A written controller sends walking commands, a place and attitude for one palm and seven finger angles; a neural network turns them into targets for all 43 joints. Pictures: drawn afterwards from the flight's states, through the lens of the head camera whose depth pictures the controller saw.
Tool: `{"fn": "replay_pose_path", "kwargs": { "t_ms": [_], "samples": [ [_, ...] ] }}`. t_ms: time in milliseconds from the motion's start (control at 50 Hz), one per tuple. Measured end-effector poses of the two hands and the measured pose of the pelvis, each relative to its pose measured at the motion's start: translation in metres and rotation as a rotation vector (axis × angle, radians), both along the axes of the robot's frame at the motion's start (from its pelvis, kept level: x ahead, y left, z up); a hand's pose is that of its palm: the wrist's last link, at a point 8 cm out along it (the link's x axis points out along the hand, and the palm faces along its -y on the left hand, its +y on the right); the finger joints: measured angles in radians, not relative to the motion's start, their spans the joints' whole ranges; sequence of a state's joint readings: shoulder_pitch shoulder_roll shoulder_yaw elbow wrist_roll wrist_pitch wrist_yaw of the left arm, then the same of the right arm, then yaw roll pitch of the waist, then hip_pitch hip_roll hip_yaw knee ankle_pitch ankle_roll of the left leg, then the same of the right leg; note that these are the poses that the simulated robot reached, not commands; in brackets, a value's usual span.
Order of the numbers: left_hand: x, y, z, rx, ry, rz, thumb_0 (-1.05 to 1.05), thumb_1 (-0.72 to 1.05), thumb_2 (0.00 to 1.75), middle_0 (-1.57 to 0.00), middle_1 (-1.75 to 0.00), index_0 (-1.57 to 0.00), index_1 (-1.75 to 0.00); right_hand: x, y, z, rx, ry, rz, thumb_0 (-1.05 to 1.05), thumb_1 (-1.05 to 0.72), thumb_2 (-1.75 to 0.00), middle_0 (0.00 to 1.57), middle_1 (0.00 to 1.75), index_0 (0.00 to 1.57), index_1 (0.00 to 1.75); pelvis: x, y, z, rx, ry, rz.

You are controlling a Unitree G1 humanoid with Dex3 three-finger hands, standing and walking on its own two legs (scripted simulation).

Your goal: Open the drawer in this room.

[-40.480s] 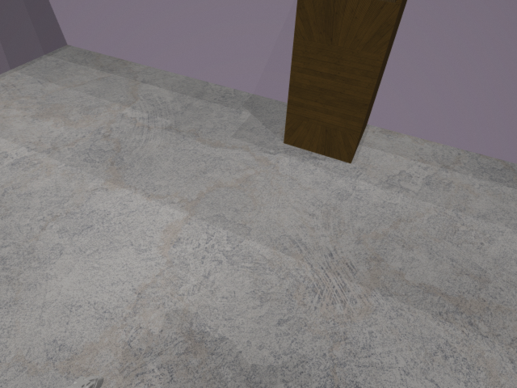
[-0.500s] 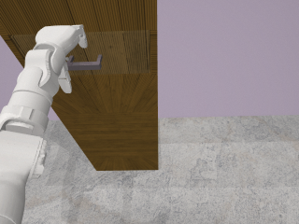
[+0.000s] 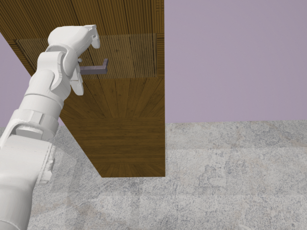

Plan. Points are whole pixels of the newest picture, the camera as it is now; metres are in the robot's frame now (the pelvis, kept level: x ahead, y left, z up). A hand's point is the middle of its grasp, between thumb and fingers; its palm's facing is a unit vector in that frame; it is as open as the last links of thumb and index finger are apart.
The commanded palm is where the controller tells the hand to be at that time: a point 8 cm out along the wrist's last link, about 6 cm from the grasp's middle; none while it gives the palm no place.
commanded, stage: re-aim the fingers above the handle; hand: left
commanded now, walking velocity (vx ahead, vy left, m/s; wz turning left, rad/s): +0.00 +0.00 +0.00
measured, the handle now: (89, 66) +0.53 +0.19 +0.16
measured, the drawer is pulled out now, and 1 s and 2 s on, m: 0.00 0.00 0.00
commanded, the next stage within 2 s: lower the fingers behind the handle in 0.08 s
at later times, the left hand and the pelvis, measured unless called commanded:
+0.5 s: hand (85, 67) +0.48 +0.18 +0.19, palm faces -0.01 -0.01 -1.00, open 13.9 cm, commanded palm +0.45 +0.19 +0.25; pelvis +0.00 +0.00 +0.00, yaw +0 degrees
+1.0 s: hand (83, 79) +0.47 +0.19 +0.16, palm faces +0.00 -0.02 -1.00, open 13.9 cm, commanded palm +0.45 +0.20 +0.22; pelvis +0.00 +0.00 +0.00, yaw +0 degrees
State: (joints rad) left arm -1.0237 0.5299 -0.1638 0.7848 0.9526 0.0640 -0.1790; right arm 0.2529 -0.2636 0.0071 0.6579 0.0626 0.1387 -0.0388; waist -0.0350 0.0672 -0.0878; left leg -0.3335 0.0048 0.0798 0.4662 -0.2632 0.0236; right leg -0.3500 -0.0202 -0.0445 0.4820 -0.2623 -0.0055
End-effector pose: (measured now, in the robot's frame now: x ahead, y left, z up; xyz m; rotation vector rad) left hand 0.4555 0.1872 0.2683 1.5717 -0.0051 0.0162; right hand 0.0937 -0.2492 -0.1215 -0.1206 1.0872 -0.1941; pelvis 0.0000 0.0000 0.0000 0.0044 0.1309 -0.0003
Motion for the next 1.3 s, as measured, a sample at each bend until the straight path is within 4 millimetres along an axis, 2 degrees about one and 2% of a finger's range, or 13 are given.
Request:
{"fn": "replay_pose_path", "kwargs": {
  "t_ms": [120, 260, 340, 520, 740, 980, 1100, 1300],
  "samples": [
    [-0.009, -0.002, 0.001, -0.008, -0.037, -0.029, 0.00, -0.49, 0.30, -0.32, -1.20, -0.32, -1.21, 0.003, -0.004, 0.000, -0.007, 0.005, 0.017, 0.01, -0.90, -0.90, 0.20, 0.30, 0.20, 0.30, 0.000, 0.000, 0.000, -0.002, -0.008, 0.009],
    [-0.006, -0.002, 0.005, 0.001, -0.033, 0.013, 0.00, -0.49, 0.30, -0.32, -1.20, -0.32, -1.21, 0.010, -0.007, 0.002, -0.017, -0.011, 0.026, 0.01, -0.90, -0.90, 0.20, 0.30, 0.20, 0.30, -0.002, -0.002, 0.000, -0.001, -0.006, 0.016],
    [-0.002, -0.002, -0.001, -0.006, 0.003, 0.023, 0.00, -0.49, 0.30, -0.32, -1.20, -0.32, -1.20, 0.010, -0.009, 0.003, -0.023, -0.020, 0.018, 0.01, -0.90, -0.90, 0.20, 0.30, 0.20, 0.30, -0.003, -0.003, 0.000, 0.000, -0.005, 0.014],
    [0.000, -0.004, -0.023, -0.010, 0.023, -0.037, 0.00, -0.49, 0.30, -0.32, -1.20, -0.32, -1.20, -0.003, -0.013, 0.002, -0.037, 0.006, -0.005, 0.01, -0.90, -0.90, 0.20, 0.30, 0.20, 0.30, -0.002, -0.005, -0.001, -0.001, 0.006, 0.004],
    [0.000, 0.009, -0.034, -0.012, -0.003, 0.014, 0.00, -0.49, 0.30, -0.32, -1.20, -0.32, -1.20, -0.020, -0.015, -0.004, -0.029, 0.069, -0.023, 0.01, -0.90, -0.90, 0.20, 0.30, 0.20, 0.30, 0.001, -0.005, -0.002, -0.003, 0.015, 0.002],
    [-0.009, 0.009, -0.053, -0.026, 0.020, -0.015, 0.00, -0.49, 0.30, -0.32, -1.20, -0.32, -1.20, -0.003, -0.013, 0.001, -0.040, 0.022, -0.013, 0.01, -0.90, -0.90, 0.20, 0.30, 0.20, 0.30, 0.000, -0.004, -0.003, -0.004, 0.009, 0.001],
    [-0.008, 0.009, -0.055, -0.024, -0.004, -0.024, 0.00, -0.49, 0.30, -0.33, -1.22, -0.32, -1.20, 0.001, -0.012, 0.002, -0.047, 0.008, -0.001, 0.01, -0.90, -0.90, 0.20, 0.30, 0.20, 0.30, -0.002, -0.004, -0.004, -0.004, 0.017, 0.005],
    [-0.001, 0.006, -0.058, -0.022, -0.007, -0.002, 0.00, -0.49, 0.30, -0.34, -1.25, -0.33, -1.22, -0.018, -0.013, -0.002, -0.053, 0.039, -0.023, 0.01, -0.90, -0.90, 0.20, 0.30, 0.20, 0.30, -0.006, -0.003, -0.006, -0.004, 0.034, -0.001]
  ]
}}
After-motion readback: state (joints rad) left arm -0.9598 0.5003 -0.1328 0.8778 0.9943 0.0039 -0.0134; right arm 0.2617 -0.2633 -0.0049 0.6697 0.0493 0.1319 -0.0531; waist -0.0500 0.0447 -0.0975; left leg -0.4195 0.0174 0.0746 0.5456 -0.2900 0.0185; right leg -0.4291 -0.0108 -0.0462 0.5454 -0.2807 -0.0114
